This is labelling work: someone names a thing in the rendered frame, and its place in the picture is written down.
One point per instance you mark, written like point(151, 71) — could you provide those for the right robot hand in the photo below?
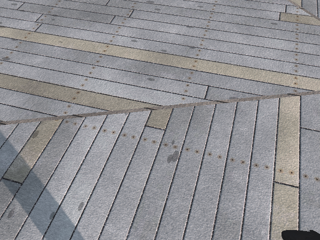
point(300, 235)

